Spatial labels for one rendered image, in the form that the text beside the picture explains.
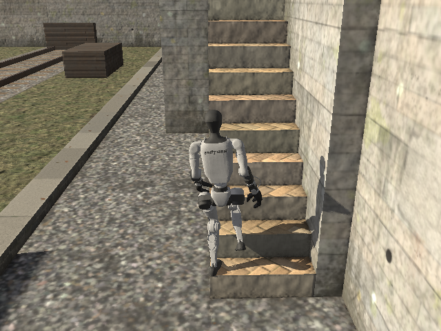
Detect stairs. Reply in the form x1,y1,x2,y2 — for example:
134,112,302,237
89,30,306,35
208,0,316,299

